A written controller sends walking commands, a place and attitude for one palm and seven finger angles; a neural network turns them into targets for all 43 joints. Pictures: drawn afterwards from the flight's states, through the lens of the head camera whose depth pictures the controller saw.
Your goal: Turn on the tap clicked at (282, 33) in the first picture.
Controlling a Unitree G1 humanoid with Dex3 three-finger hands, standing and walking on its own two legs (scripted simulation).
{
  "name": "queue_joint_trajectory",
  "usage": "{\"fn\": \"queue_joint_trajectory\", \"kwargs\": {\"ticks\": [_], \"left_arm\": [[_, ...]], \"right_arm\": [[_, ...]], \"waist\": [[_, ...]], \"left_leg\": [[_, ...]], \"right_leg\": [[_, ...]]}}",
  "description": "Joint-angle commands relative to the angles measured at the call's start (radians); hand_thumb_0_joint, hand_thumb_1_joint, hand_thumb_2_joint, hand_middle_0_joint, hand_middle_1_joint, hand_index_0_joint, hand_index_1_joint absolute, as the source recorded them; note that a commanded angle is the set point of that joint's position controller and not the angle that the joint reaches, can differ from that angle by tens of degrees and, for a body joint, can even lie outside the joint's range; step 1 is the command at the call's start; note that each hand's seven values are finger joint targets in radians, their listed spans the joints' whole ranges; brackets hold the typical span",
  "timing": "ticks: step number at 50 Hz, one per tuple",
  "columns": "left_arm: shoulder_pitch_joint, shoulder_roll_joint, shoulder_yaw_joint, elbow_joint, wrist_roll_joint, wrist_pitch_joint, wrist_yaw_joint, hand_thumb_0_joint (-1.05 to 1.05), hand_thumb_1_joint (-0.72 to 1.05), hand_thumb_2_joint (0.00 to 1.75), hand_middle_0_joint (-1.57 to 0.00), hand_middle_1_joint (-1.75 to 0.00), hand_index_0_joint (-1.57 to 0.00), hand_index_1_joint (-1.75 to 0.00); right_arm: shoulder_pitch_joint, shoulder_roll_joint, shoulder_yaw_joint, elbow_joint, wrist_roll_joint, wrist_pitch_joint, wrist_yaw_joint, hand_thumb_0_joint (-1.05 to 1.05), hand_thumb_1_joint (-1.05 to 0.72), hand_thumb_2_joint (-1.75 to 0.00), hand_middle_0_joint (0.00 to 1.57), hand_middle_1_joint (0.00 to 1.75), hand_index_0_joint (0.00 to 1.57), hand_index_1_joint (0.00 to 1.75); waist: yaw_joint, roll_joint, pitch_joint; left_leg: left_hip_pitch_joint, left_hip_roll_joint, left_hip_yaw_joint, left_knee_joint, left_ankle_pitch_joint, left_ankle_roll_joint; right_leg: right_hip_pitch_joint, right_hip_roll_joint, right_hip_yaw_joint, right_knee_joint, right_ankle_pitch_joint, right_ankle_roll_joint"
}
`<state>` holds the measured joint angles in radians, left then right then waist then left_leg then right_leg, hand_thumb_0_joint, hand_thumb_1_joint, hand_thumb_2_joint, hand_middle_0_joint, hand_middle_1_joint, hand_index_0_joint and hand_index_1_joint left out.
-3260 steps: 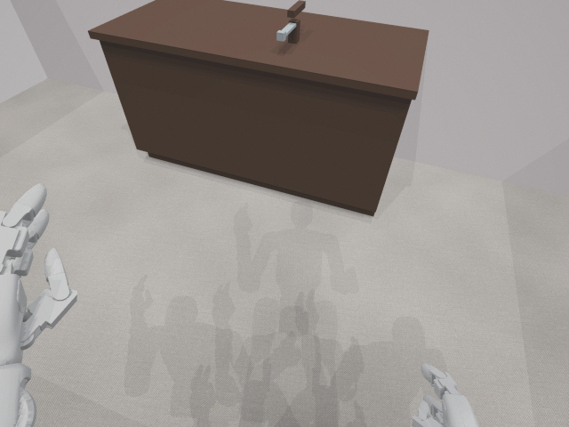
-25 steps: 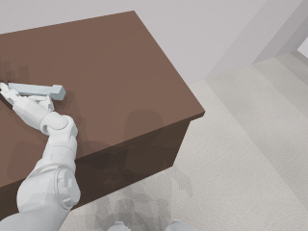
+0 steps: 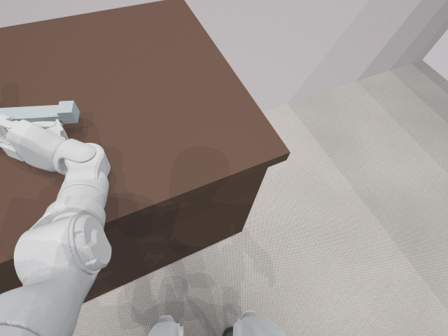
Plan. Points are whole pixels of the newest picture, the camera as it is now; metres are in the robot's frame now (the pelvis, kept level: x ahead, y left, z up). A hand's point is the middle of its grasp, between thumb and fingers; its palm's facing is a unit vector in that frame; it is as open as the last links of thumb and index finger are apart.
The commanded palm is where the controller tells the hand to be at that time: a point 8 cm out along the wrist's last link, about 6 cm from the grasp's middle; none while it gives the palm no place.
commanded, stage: push the lever round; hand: left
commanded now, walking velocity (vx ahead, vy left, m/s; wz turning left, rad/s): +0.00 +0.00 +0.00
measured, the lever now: (68, 112) +0.51 +0.24 +0.07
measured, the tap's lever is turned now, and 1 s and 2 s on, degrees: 73 79 80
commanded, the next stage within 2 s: none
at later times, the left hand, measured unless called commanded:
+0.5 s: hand (62, 121) +0.50 +0.25 +0.06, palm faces +0.90 -0.41 -0.15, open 8.3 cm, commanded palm +0.49 +0.25 +0.06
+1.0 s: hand (61, 121) +0.50 +0.25 +0.06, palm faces +0.89 -0.43 -0.15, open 8.4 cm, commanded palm +0.49 +0.26 +0.06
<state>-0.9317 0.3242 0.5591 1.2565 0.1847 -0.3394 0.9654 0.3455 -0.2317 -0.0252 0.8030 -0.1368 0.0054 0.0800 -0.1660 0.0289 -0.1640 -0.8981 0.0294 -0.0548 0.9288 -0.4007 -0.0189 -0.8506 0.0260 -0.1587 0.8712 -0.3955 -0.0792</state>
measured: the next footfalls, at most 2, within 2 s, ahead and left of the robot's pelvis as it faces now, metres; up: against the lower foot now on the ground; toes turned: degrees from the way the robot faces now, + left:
none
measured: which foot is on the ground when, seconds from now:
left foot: down 0.00-1.00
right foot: down 0.00-1.00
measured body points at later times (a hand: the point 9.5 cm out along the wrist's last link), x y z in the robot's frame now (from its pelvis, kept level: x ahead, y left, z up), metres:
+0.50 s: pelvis +0.00 -0.02 +0.00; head +0.11 +0.00 +0.43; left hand +0.45 +0.27 +0.07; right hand -0.01 -0.28 -0.12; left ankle +0.01 +0.13 -0.68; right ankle +0.01 -0.07 -0.68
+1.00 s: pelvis -0.02 -0.03 -0.01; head +0.10 -0.02 +0.43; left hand +0.45 +0.27 +0.07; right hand -0.04 -0.29 -0.13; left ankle +0.01 +0.13 -0.68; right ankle +0.01 -0.07 -0.68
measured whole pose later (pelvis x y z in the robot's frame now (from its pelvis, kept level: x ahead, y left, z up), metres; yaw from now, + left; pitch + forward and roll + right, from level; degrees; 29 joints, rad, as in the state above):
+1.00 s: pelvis -0.02 -0.03 -0.01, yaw +0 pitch +23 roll -1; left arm -1.00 0.50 0.64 1.33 0.17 -0.28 0.89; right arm 0.38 -0.26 0.01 0.78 -0.11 -0.06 0.06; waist -0.22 0.03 -0.16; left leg -0.98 0.07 -0.09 0.96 -0.40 -0.01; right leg -0.93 0.07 -0.19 0.90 -0.38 -0.12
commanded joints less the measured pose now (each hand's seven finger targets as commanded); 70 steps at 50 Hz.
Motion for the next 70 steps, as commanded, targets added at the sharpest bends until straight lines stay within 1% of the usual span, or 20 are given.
{"fn": "queue_joint_trajectory", "kwargs": {"ticks": [1, 4, 5, 7, 18, 19, 20, 21, 22, 23, 27, 42, 44, 47, 49, 52, 59, 66, 69, 70], "left_arm": [[-0.584, 0.224, -0.095, -0.224, 0.077, -0.060, -0.087, 0.00, 0.90, 0.90, -0.15, -0.15, -0.15, -0.15], [-0.582, 0.245, -0.089, -0.226, 0.084, -0.059, -0.091, 0.00, 0.90, 0.90, -0.15, -0.15, -0.15, -0.15], [-0.581, 0.237, -0.094, -0.220, 0.085, -0.058, -0.094, 0.00, 0.90, 0.90, -0.15, -0.15, -0.15, -0.15], [-0.595, 0.218, -0.120, -0.203, 0.090, -0.054, -0.096, 0.00, 0.90, 0.90, -0.15, -0.15, -0.15, -0.15], [-0.635, 0.309, -0.097, -0.209, 0.092, -0.050, -0.112, 0.00, 0.90, 0.90, -0.15, -0.15, -0.15, -0.15], [-0.635, 0.291, -0.116, -0.206, 0.091, -0.045, -0.114, 0.00, 0.90, 0.90, -0.15, -0.15, -0.15, -0.15], [-0.654, 0.326, -0.094, -0.220, 0.093, -0.050, -0.116, 0.00, 0.90, 0.90, -0.15, -0.15, -0.15, -0.15], [-0.653, 0.311, -0.113, -0.219, 0.092, -0.047, -0.120, 0.00, 0.90, 0.90, -0.15, -0.15, -0.15, -0.15], [-0.646, 0.319, -0.108, -0.208, 0.089, -0.044, -0.123, 0.00, 0.90, 0.90, -0.15, -0.15, -0.15, -0.15], [-0.643, 0.346, -0.093, -0.210, 0.086, -0.043, -0.125, 0.00, 0.90, 0.90, -0.15, -0.15, -0.15, -0.15], [-0.640, 0.402, -0.063, -0.214, 0.083, -0.044, -0.140, 0.00, 0.90, 0.90, -0.15, -0.15, -0.15, -0.15], [-0.667, 0.455, -0.061, -0.216, 0.076, -0.036, -0.173, 0.00, 0.90, 0.90, -0.15, -0.15, -0.15, -0.15], [-0.652, 0.502, -0.031, -0.203, 0.074, -0.029, -0.175, 0.00, 0.90, 0.90, -0.15, -0.15, -0.15, -0.15], [-0.674, 0.494, -0.052, -0.203, 0.074, -0.025, -0.184, 0.00, 0.90, 0.90, -0.15, -0.15, -0.15, -0.15], [-0.667, 0.515, -0.035, -0.205, 0.069, -0.024, -0.185, 0.00, 0.90, 0.90, -0.15, -0.15, -0.15, -0.15], [-0.677, 0.533, -0.031, -0.211, 0.071, -0.025, -0.191, 0.00, 0.90, 0.90, -0.15, -0.15, -0.15, -0.15], [-0.657, 0.551, -0.036, -0.179, 0.066, 0.003, -0.206, 0.00, 0.90, 0.90, -0.15, -0.15, -0.15, -0.15], [-0.676, 0.532, -0.056, -0.193, 0.055, 0.004, -0.210, 0.00, 0.90, 0.90, -0.15, -0.15, -0.15, -0.15], [-0.682, 0.533, -0.052, -0.213, 0.048, 0.000, -0.206, 0.00, 0.90, 0.90, -0.15, -0.15, -0.15, -0.15], [-0.676, 0.504, -0.066, -0.202, 0.048, 0.003, -0.207, 0.00, 0.90, 0.90, -0.15, -0.15, -0.15, -0.15]], "right_arm": [[0.149, -0.174, -0.051, -0.042, -0.002, -0.022, -0.008, 0.00, -0.90, -0.90, 0.20, 0.30, 0.20, 0.30], [0.153, -0.174, -0.051, -0.047, -0.001, -0.024, -0.009, 0.00, -0.90, -0.90, 0.20, 0.30, 0.20, 0.30], [0.153, -0.173, -0.051, -0.040, 0.000, -0.023, -0.009, 0.00, -0.90, -0.90, 0.20, 0.30, 0.20, 0.30], [0.156, -0.174, -0.050, -0.040, 0.000, -0.027, -0.007, 0.00, -0.90, -0.90, 0.20, 0.30, 0.20, 0.30], [0.169, -0.183, -0.043, -0.043, 0.006, -0.041, -0.016, 0.00, -0.90, -0.90, 0.20, 0.30, 0.20, 0.30], [0.162, -0.181, -0.040, -0.049, 0.009, -0.043, -0.017, 0.00, -0.90, -0.90, 0.20, 0.30, 0.20, 0.30], [0.168, -0.185, -0.041, -0.043, 0.009, -0.043, -0.021, 0.00, -0.90, -0.90, 0.20, 0.30, 0.20, 0.30], [0.168, -0.183, -0.037, -0.048, 0.011, -0.045, -0.020, 0.00, -0.90, -0.90, 0.20, 0.30, 0.20, 0.30], [0.167, -0.185, -0.038, -0.049, 0.012, -0.049, -0.022, 0.00, -0.90, -0.90, 0.20, 0.30, 0.20, 0.30], [0.171, -0.189, -0.037, -0.049, 0.014, -0.050, -0.026, 0.00, -0.90, -0.90, 0.20, 0.30, 0.20, 0.30], [0.179, -0.189, -0.032, -0.056, 0.018, -0.053, -0.031, 0.00, -0.90, -0.90, 0.20, 0.30, 0.20, 0.30], [0.194, -0.200, -0.024, -0.057, 0.026, -0.074, -0.027, 0.00, -0.90, -0.90, 0.20, 0.30, 0.20, 0.30], [0.197, -0.204, -0.024, -0.054, 0.028, -0.076, -0.030, 0.00, -0.90, -0.90, 0.20, 0.30, 0.20, 0.30], [0.202, -0.207, -0.022, -0.050, 0.031, -0.081, -0.030, 0.00, -0.90, -0.90, 0.20, 0.30, 0.20, 0.30], [0.203, -0.208, -0.022, -0.051, 0.032, -0.085, -0.031, 0.00, -0.90, -0.90, 0.20, 0.30, 0.20, 0.30], [0.207, -0.208, -0.020, -0.048, 0.034, -0.088, -0.032, 0.00, -0.90, -0.90, 0.20, 0.30, 0.20, 0.30], [0.194, -0.212, -0.016, -0.051, 0.045, -0.099, -0.039, 0.00, -0.90, -0.90, 0.20, 0.30, 0.20, 0.30], [0.204, -0.216, -0.014, -0.042, 0.048, -0.113, -0.044, 0.00, -0.90, -0.90, 0.20, 0.30, 0.20, 0.30], [0.207, -0.217, -0.014, -0.042, 0.046, -0.120, -0.044, 0.00, -0.90, -0.90, 0.20, 0.30, 0.20, 0.30], [0.206, -0.213, -0.014, -0.037, 0.047, -0.120, -0.042, 0.00, -0.90, -0.90, 0.20, 0.30, 0.20, 0.30]], "waist": [[-0.072, 0.094, -0.412], [-0.069, 0.090, -0.412], [-0.074, 0.122, -0.402], [-0.088, 0.096, -0.382], [-0.100, 0.106, -0.394], [-0.103, 0.100, -0.385], [-0.100, 0.129, -0.396], [-0.105, 0.134, -0.391], [-0.109, 0.112, -0.393], [-0.107, 0.085, -0.401], [-0.098, 0.099, -0.418], [-0.103, 0.146, -0.410], [-0.101, 0.111, -0.411], [-0.104, 0.154, -0.408], [-0.101, 0.122, -0.421], [-0.100, 0.152, -0.414], [-0.098, 0.118, -0.393], [-0.101, 0.144, -0.400], [-0.098, 0.143, -0.420], [-0.103, 0.160, -0.405]], "left_leg": [[0.246, -0.029, -0.002, -0.075, 0.193, 0.064], [0.223, -0.031, 0.010, -0.071, 0.191, 0.068], [0.239, -0.028, 0.004, -0.070, 0.199, 0.066], [0.231, -0.027, 0.000, -0.075, 0.176, 0.067], [0.185, -0.026, 0.008, -0.065, 0.139, 0.076], [0.166, -0.028, 0.012, -0.066, 0.119, 0.077], [0.175, -0.026, 0.008, -0.064, 0.123, 0.077], [0.178, -0.026, 0.008, -0.067, 0.121, 0.077], [0.160, -0.026, 0.011, -0.061, 0.104, 0.080], [0.144, -0.024, 0.009, -0.059, 0.101, 0.081], [0.108, -0.023, 0.010, -0.046, 0.108, 0.080], [0.066, -0.014, 0.000, -0.030, 0.065, 0.078], [0.019, -0.011, 0.002, -0.017, 0.048, 0.079], [0.043, -0.007, -0.004, -0.025, 0.046, 0.077], [0.020, -0.006, -0.004, -0.013, 0.036, 0.077], [0.010, -0.004, -0.004, -0.010, 0.036, 0.075], [-0.061, 0.006, -0.007, 0.005, -0.001, 0.070], [0.001, 0.007, -0.007, -0.012, 0.007, 0.075], [0.003, 0.006, -0.006, -0.007, 0.014, 0.073], [0.016, 0.005, -0.004, -0.010, 0.021, 0.075]], "right_leg": [[0.204, -0.002, 0.132, -0.143, 0.217, 0.073], [0.237, -0.005, 0.143, -0.151, 0.247, 0.078], [0.212, -0.004, 0.139, -0.145, 0.242, 0.074], [0.196, 0.000, 0.135, -0.151, 0.213, 0.075], [0.225, -0.007, 0.162, -0.160, 0.223, 0.083], [0.230, -0.008, 0.170, -0.166, 0.212, 0.086], [0.227, -0.010, 0.171, -0.161, 0.215, 0.081], [0.220, -0.008, 0.169, -0.161, 0.208, 0.082], [0.224, -0.010, 0.178, -0.167, 0.200, 0.086], [0.249, -0.014, 0.186, -0.169, 0.215, 0.091], [0.289, -0.025, 0.208, -0.161, 0.267, 0.100], [0.273, -0.028, 0.239, -0.162, 0.211, 0.102], [0.308, -0.039, 0.262, -0.168, 0.209, 0.110], [0.273, -0.033, 0.252, -0.164, 0.178, 0.102], [0.297, -0.038, 0.270, -0.170, 0.178, 0.109], [0.296, -0.040, 0.275, -0.166, 0.181, 0.107], [0.317, -0.060, 0.321, -0.178, 0.111, 0.113], [0.257, -0.035, 0.273, -0.166, 0.094, 0.105], [0.279, -0.041, 0.285, -0.167, 0.126, 0.109], [0.254, -0.034, 0.268, -0.162, 0.133, 0.105]]}}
